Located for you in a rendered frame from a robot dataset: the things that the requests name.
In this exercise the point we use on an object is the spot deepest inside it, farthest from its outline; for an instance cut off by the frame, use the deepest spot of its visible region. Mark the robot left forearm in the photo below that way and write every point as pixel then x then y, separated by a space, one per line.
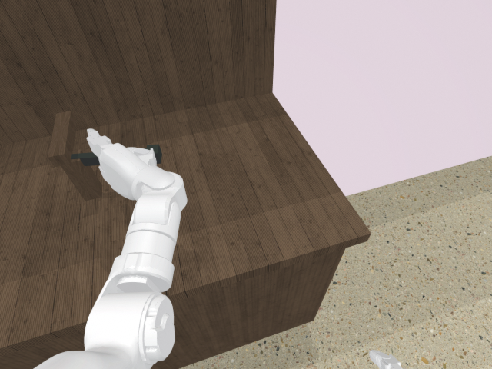
pixel 145 263

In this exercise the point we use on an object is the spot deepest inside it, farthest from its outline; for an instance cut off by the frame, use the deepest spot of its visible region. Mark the counter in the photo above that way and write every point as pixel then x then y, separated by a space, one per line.
pixel 265 225

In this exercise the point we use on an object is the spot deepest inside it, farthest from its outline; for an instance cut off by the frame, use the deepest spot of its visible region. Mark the right robot hand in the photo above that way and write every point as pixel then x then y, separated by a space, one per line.
pixel 384 361

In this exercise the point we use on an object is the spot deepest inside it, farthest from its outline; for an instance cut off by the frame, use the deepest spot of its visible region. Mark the left robot upper arm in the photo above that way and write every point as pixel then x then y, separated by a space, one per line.
pixel 131 330

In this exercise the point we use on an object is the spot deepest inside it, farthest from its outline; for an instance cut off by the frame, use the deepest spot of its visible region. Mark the tap lever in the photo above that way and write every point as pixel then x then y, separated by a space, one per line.
pixel 89 159

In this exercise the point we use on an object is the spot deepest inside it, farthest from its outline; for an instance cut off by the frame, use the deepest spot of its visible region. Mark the left robot hand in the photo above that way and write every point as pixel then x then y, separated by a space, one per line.
pixel 119 165

